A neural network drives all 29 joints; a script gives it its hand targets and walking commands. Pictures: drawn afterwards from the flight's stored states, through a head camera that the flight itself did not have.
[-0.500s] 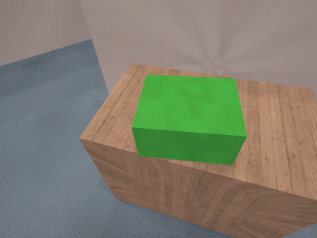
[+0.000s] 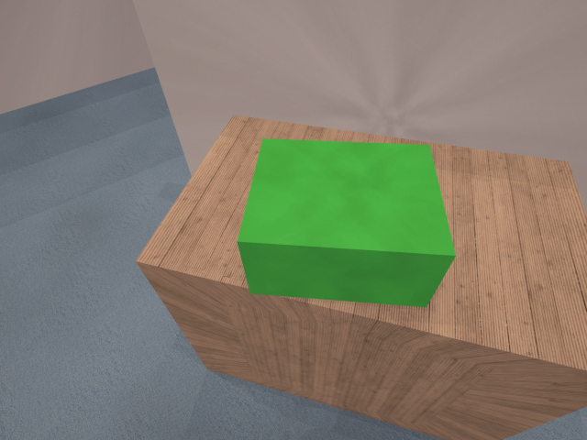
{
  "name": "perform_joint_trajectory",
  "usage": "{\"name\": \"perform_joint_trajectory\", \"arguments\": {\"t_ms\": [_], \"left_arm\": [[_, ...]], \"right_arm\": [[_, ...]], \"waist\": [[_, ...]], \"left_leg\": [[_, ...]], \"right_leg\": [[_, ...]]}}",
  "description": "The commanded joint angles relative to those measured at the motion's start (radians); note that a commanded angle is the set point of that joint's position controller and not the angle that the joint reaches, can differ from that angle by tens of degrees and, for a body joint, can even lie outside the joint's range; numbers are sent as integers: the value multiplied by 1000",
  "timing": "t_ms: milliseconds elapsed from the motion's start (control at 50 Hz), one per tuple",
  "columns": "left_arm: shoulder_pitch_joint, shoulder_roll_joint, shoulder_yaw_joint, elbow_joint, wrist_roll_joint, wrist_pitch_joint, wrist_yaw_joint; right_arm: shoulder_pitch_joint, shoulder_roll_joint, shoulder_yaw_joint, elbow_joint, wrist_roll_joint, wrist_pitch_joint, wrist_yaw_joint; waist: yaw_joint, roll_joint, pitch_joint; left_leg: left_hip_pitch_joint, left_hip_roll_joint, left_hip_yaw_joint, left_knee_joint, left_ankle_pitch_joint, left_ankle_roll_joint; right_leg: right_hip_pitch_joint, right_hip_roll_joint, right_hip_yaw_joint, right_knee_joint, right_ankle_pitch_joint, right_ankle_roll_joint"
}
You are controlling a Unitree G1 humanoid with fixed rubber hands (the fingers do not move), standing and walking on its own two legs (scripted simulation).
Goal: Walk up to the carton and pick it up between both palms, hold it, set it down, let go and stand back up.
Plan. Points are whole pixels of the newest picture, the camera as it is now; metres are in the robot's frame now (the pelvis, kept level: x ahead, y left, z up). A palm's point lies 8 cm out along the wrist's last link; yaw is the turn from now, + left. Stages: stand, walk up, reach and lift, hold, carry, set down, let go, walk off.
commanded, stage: walk up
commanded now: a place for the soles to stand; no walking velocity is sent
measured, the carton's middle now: (340, 218) +0.47 -0.05 -0.02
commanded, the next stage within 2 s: none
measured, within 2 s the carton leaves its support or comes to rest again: neither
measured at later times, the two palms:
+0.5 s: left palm out of the picture +0.09 +0.20 -0.14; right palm out of the picture -0.04 -0.28 -0.15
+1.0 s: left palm out of the picture +0.11 +0.18 -0.15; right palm out of the picture +0.10 -0.34 -0.14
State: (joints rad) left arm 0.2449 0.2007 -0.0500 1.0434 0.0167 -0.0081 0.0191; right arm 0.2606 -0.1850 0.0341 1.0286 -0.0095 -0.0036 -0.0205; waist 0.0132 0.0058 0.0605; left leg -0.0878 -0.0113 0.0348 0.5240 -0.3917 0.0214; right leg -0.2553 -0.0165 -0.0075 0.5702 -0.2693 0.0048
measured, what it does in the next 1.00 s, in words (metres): steps on the spot: right foot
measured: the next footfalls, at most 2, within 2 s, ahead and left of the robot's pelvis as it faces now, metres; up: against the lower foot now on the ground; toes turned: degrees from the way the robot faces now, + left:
right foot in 0.50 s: +0.19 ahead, -0.19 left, +0.00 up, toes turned -10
left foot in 1.04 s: +0.04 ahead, +0.06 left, +0.00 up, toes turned -4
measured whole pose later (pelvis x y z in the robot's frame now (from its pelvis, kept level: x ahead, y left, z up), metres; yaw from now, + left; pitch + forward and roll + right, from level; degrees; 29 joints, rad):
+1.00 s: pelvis +0.01 -0.07 -0.02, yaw +3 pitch -4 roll -3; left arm 0.09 0.22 0.01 0.87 0.04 0.02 0.06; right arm 0.16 -0.28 -0.06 0.91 -0.02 0.08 -0.01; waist 0.01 0.03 0.20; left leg -0.36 0.06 -0.05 0.96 -0.54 -0.02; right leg -0.41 -0.07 -0.22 0.62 -0.13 -0.05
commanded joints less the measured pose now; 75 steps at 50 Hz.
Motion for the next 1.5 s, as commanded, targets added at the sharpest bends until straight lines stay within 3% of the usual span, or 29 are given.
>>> {"name": "perform_joint_trajectory", "arguments": {"t_ms": [0, 160, 200, 220, 260, 360, 420, 460, 480, 500, 520, 560, 600, 720, 840, 900, 960, 1000, 1020, 1040, 1060, 1080, 1120, 1240, 1300, 1340, 1360, 1400, 1480], "left_arm": [[36, 120, 26, -39, -2, -16, 8], [50, 124, 21, -19, -1, -12, 10], [-23, 159, 53, -47, 26, 9, -7], [-52, 151, 53, -62, 47, 17, -7], [-41, 133, 53, -79, 46, 18, -13], [-62, 113, 71, -109, 34, -9, -31], [89, 90, 77, -76, 21, -17, -30], [315, 167, 114, 1, 14, -27, -22], [363, 216, 130, 7, 16, -21, -13], [304, 234, 119, -29, -1, -10, 1], [198, 277, 127, -63, -36, 7, 19], [34, 246, 111, -122, -45, 30, 24], [5, 217, 96, -155, -22, 32, 27], [-8, 202, 109, -184, 14, 10, 47], [-98, 222, 124, -229, 18, 5, 65], [-128, 239, 127, -235, 33, 12, 61], [-195, 239, 113, -238, 39, 41, 41], [-139, 161, 83, -227, 41, 63, 17], [-94, 85, 65, -244, 15, 63, 2], [-107, 160, 104, -250, 12, 70, 10], [-78, 175, 105, -239, 13, 77, 4], [-69, 189, 106, -222, 1, 71, -1], [-70, 134, 79, -178, -18, 47, -9], [-66, 124, 66, -179, 27, 3, 6], [56, 116, 66, -152, 16, -14, 4], [80, 187, 86, -143, 11, -22, 4], [56, 215, 97, -127, -9, -15, -1], [-21, 163, 79, -117, -6, 3, -15], [68, 111, 55, -122, -6, -17, -13]], "right_arm": [[59, -151, -27, -33, -3, -15, -9], [67, -146, -28, -7, 3, -10, -8], [198, -213, -65, -13, -39, -27, -15], [220, -218, -68, 0, -39, -28, -25], [183, -228, -68, -3, -43, -34, -32], [149, -169, -64, -30, -52, -65, -19], [17, -179, -65, -74, -44, -52, -10], [42, -160, -49, -70, -31, -34, 5], [129, -117, -38, -71, -18, -25, 7], [199, -82, -30, -75, -5, -6, 3], [237, -111, -38, -53, 2, 27, -9], [223, -125, -30, -34, -8, 54, -12], [252, -110, -23, -4, -4, 46, -14], [124, -195, -79, -68, -30, 60, -31], [37, -166, -99, -140, -26, 79, 0], [41, -156, -105, -157, -13, 75, 20], [168, -135, -113, -129, 9, 50, 32], [211, -173, -128, -122, 25, 35, 34], [153, -228, -129, -152, 28, 36, 27], [46, -322, -152, -180, 53, 41, 6], [-43, -367, -163, -197, 60, 36, -9], [-135, -288, -143, -214, 48, 26, -16], [-134, -182, -103, -245, 5, 10, -24], [45, -162, -103, -199, -50, -28, -4], [1, -186, -92, -198, -46, -22, 2], [7, -105, -67, -221, -4, -24, 11], [-3, -80, -60, -218, -1, -15, 4], [56, -85, -54, -177, -6, -12, -1], [14, -147, -66, -148, -10, -24, 7]], "waist": [[-4, -1, -18], [-7, -6, 33], [-73, 57, 115], [-87, 51, 160], [-71, 62, 208], [-56, 175, 175], [42, 175, 105], [110, -24, -8], [100, -170, -75], [59, -245, -87], [43, -208, -58], [1, -175, 57], [-11, -173, 28], [13, -74, -74], [5, -57, -56], [-4, -107, -82], [-74, -122, -139], [-86, 83, -111], [-58, 256, -60], [-64, 167, 12], [-34, 224, 45], [6, 228, 97], [4, 219, 73], [-57, 205, -108], [15, 131, -168], [-6, -25, -215], [-29, -69, -131], [-61, -155, -5], [-11, -78, 64]], "left_leg": [[-66, 114, -82, -117, 316, 24], [-79, 109, -77, -165, 219, 34], [138, 334, -328, -326, -121, 162], [145, 434, -392, -355, -119, 208], [95, 477, -387, -368, -25, 250], [141, 367, -185, -242, 501, 184], [-122, 239, 4, -73, 559, 96], [-290, 86, 90, 217, 385, 17], [-347, 20, 107, 377, 121, -17], [-313, -14, 39, 476, -284, -28], [-194, 48, -36, 514, -358, -24], [-201, 77, -67, 546, -327, -20], [-222, 100, -93, 500, -296, -24], [-298, 91, -113, 602, -182, -48], [-323, 89, -126, 591, -166, -59], [-271, 92, -105, 434, -147, -48], [-36, 54, -24, 122, 21, -2], [-53, 68, -158, -100, 3, 17], [-175, 277, -546, -242, -247, 90], [-397, 392, -634, -307, -440, 209], [-565, 440, -695, -379, -625, 270], [-559, 367, -562, -372, -524, 219], [-272, 218, -322, -224, 31, 110], [133, 238, -300, -48, 488, 148], [-44, 226, -206, 39, 533, 102], [-212, 92, -79, 126, 366, 20], [-163, 37, -50, 87, 94, 8], [-93, 70, -100, -39, -20, 21], [-126, 108, -128, -106, 98, 47]], "right_leg": [[44, -83, 78, -68, 316, -69], [9, -67, 98, -84, 232, -64], [-362, 32, -32, 148, -233, 4], [-459, -30, 1, 237, -289, 28], [-478, -77, 32, 264, -276, 39], [-412, -103, 10, 193, -94, 39], [-16, -55, -58, 35, 132, -16], [325, -5, -73, -49, 445, -48], [394, -133, 89, -86, 499, -88], [274, -298, 345, -234, 291, -147], [60, -374, 440, -346, -96, -209], [-93, -339, 422, -433, -351, -202], [-45, -318, 327, -376, -222, -174], [48, -403, 308, -257, 229, -279], [-25, -417, 248, -293, -2, -285], [-33, -383, 200, -285, -107, -235], [-144, -296, 70, -193, -233, -139], [-229, -164, -84, 66, -405, -53], [-341, -22, -166, 301, -414, 10], [-279, 5, -10, 438, -407, 12], [-185, -26, 50, 532, -362, 2], [-168, -31, 70, 516, -305, -7], [-289, -8, 81, 372, -244, -8], [-257, -10, 34, 73, -240, 15], [70, -22, 39, -192, 164, -23], [195, -130, 274, -109, 386, -94], [31, -165, 331, -151, 173, -143], [-106, -122, 275, -184, -55, -122], [-113, -39, 175, -105, 101, -69]]}}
